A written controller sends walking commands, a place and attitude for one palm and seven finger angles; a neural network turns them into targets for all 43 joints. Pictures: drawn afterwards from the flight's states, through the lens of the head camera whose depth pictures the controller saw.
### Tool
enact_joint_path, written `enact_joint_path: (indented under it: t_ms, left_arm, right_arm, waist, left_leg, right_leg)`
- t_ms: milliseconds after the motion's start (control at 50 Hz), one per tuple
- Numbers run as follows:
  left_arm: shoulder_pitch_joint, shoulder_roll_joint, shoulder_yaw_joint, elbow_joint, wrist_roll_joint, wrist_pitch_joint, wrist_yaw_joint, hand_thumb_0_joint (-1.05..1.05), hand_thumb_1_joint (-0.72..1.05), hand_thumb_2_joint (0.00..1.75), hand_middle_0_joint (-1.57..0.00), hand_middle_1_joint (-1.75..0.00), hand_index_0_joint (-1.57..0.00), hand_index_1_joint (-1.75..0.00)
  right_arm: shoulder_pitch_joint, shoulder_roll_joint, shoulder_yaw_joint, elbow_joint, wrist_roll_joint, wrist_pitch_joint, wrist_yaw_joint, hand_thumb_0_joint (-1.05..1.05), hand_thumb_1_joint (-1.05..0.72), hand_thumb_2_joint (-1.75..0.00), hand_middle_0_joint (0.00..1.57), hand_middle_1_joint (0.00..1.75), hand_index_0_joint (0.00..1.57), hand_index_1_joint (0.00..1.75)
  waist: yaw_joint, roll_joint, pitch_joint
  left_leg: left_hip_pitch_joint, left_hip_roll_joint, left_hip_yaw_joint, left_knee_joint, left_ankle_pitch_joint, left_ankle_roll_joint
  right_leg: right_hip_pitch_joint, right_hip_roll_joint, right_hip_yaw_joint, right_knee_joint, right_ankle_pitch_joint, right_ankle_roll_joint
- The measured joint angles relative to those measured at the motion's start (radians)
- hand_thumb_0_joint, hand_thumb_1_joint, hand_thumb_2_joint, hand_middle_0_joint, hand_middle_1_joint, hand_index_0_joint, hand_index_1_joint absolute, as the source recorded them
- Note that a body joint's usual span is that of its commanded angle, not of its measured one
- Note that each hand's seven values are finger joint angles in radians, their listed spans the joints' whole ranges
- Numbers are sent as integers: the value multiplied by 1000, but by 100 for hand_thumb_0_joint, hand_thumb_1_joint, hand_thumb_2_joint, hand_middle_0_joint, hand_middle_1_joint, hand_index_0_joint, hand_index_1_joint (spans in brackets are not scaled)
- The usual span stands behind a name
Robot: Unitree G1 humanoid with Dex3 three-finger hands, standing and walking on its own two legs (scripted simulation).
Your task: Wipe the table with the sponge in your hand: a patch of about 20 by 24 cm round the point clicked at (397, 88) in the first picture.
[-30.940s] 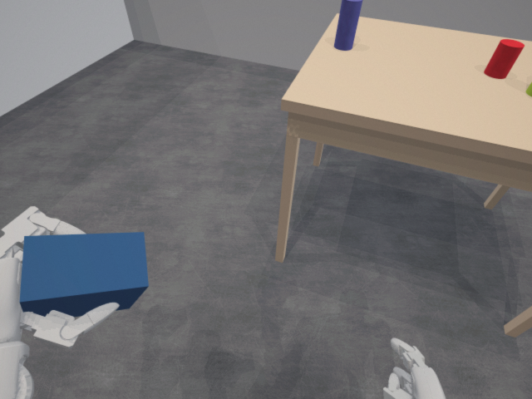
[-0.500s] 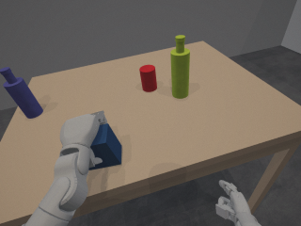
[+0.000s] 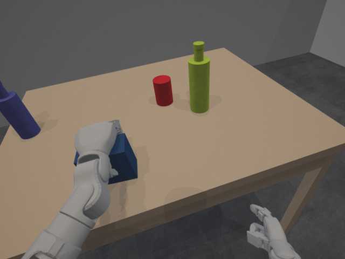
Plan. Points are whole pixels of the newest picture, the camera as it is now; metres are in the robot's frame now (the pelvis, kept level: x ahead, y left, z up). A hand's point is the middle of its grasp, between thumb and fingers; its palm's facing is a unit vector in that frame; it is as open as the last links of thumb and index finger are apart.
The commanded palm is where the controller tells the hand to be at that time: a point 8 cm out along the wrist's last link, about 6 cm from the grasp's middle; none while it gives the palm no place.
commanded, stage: wipe forward along the third lane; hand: left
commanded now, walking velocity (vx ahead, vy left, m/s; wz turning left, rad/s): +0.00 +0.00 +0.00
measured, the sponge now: (111, 165) +0.31 +0.21 +0.08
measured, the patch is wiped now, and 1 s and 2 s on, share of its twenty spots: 0.50 0.85 1.00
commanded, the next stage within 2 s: wipe back along the third lane in 1.26 s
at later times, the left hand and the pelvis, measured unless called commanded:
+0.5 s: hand (106, 140) +0.35 +0.23 +0.12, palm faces +0.02 -0.05 -1.00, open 10.2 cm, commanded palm +0.33 +0.23 +0.16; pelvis +0.00 +0.00 +0.00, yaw +1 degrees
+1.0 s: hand (104, 128) +0.40 +0.25 +0.12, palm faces -0.03 -0.03 -1.00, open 10.2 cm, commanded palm +0.38 +0.25 +0.16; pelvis +0.01 +0.01 +0.00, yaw +1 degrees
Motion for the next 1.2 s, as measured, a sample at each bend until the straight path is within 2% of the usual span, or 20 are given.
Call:
enact_joint_path:
  t_ms: [180,300,540,860,1200]
  left_arm:
    - [-91,-13,-6,136,22,25,-18,-1,-54,109,-72,-133,-74,-133]
    - [-129,-20,3,196,30,19,-29,-1,-55,109,-72,-133,-74,-133]
    - [-224,-14,34,334,41,-37,-34,-1,-55,109,-72,-134,-74,-133]
    - [-329,-2,73,513,39,-107,-3,0,-55,109,-72,-134,-74,-134]
    - [-462,35,130,726,45,-193,11,0,-55,110,-72,-134,-74,-134]
  right_arm:
    - [-7,-17,-12,0,4,-4,-9,1,-90,-90,20,30,21,31]
    - [-1,-20,-13,-2,5,1,-13,1,-90,-90,20,30,20,30]
    - [36,-17,-12,-2,7,14,-28,1,-90,-90,20,30,20,30]
    - [105,-22,-28,23,10,22,-32,1,-90,-90,20,30,20,30]
    - [142,-20,-38,29,6,28,-31,1,-90,-90,20,30,20,30]
  waist:
    - [-9,-3,-15]
    - [-14,-10,-23]
    - [-30,-17,-24]
    - [-57,-24,-34]
    - [-88,-37,-46]
  left_leg:
    - [-19,-5,0,0,1,3]
    - [-22,-7,-4,2,-2,6]
    - [-48,-7,-11,4,1,7]
    - [-78,-9,-9,3,5,13]
    - [-111,-11,-2,3,-1,23]
  right_leg:
    - [-20,-5,0,4,-2,3]
    - [-20,-6,-4,2,-4,4]
    - [-38,-6,-10,-9,4,6]
    - [-61,-7,-8,-26,16,14]
    - [-85,-10,-1,-48,25,27]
